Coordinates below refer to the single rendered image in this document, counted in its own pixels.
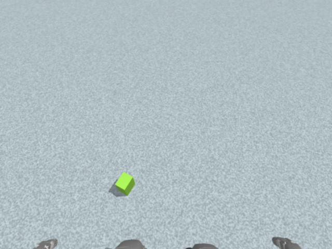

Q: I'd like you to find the left robot hand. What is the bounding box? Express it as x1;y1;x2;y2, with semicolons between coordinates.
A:
33;239;58;249

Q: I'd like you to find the carton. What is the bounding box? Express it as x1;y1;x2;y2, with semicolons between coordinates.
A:
115;172;135;196

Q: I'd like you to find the right robot hand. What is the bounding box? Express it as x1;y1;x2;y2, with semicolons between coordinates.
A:
272;237;302;249

